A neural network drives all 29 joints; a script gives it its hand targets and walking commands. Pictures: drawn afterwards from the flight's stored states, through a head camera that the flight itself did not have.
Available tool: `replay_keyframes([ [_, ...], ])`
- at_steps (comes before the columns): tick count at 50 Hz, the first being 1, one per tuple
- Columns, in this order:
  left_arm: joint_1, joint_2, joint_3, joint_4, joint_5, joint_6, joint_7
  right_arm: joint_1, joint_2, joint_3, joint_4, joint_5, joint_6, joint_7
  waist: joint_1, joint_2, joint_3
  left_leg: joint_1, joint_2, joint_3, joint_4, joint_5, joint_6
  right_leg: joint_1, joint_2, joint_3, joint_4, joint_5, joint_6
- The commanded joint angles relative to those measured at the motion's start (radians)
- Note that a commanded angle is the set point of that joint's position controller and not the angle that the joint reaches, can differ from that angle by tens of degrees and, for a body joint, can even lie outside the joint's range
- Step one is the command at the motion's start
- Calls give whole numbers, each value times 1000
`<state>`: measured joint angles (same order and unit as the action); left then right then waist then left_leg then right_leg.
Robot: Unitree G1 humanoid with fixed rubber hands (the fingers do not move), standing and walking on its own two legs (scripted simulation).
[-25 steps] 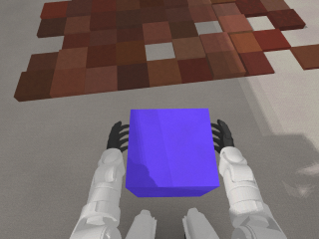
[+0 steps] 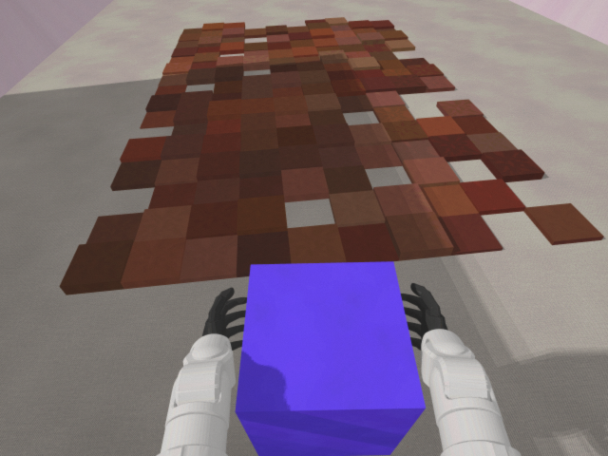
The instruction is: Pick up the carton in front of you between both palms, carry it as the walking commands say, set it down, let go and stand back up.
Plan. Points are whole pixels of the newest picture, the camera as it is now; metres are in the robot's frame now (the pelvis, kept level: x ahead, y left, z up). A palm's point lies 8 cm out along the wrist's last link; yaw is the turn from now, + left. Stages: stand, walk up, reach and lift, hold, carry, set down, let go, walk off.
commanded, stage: reach and lift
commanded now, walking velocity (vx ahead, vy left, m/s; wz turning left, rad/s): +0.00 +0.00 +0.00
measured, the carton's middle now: (323, 364) +0.29 +0.00 -0.06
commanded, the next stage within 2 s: hold in 1.02 s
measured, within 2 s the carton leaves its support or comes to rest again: neither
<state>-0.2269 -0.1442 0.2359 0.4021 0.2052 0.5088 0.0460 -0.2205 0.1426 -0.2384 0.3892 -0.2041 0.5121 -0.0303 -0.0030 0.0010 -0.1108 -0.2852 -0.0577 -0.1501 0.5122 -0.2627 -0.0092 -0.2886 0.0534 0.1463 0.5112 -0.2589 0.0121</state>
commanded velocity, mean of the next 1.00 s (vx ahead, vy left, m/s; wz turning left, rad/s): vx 0.00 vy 0.00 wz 0.00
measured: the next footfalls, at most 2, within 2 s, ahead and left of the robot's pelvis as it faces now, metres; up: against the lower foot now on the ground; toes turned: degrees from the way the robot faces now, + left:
none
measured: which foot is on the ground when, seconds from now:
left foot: down 0.00-1.00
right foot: down 0.00-1.00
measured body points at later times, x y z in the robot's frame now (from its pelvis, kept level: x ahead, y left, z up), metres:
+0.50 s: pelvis -0.02 +0.00 +0.00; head -0.04 +0.00 +0.45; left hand +0.29 +0.15 +0.03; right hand +0.29 -0.15 +0.03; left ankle +0.00 +0.13 -0.74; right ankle +0.00 -0.13 -0.74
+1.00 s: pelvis +0.00 +0.00 +0.01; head -0.04 +0.00 +0.46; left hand +0.30 +0.15 +0.04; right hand +0.30 -0.15 +0.04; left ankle +0.00 +0.13 -0.74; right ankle +0.00 -0.13 -0.74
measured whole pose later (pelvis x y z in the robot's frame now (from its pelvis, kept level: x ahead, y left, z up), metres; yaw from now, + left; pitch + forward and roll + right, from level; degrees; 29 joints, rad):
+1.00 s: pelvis +0.00 +0.00 +0.01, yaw +0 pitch -5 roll +0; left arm -0.25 -0.15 0.22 0.29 0.27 0.69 0.01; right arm -0.25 0.15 -0.22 0.29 -0.27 0.69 0.00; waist 0.00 0.00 -0.01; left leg -0.08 -0.05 -0.14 0.37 -0.21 -0.01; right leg -0.08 0.04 0.14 0.37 -0.21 0.01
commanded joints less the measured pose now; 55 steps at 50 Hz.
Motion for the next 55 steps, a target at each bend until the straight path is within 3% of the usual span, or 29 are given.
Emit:
replay_keyframes([
  [1,-454,-973,-564,-14,-174,49,-268,-447,970,561,-3,167,48,253,-3,1,-153,141,-33,58,-107,236,-7,147,34,-60,-105,242,3],
  [7,-538,-959,-474,28,-137,81,-290,-529,959,473,41,127,81,274,-1,-1,-47,116,-25,77,-138,69,3,131,28,-73,-134,78,-7],
  [17,-656,-992,-489,14,-142,76,-301,-651,992,494,25,137,75,284,2,-3,-142,150,-28,82,-127,65,4,166,28,-76,-121,73,-5],
  [38,-516,-965,-529,-99,-170,124,-288,-509,961,527,-84,163,124,275,0,0,-156,244,-37,76,-167,279,-8,251,39,-74,-159,280,7],
  [50,-493,-955,-547,-151,-184,153,-285,-489,948,543,-136,176,151,274,0,1,-133,265,-38,69,-181,292,-12,261,41,-73,-173,286,7],
  [55,-507,-957,-610,-237,-224,180,-283,-501,962,612,-224,218,179,269,2,-2,-178,301,-39,65,-184,343,-14,300,41,-68,-180,345,12],
])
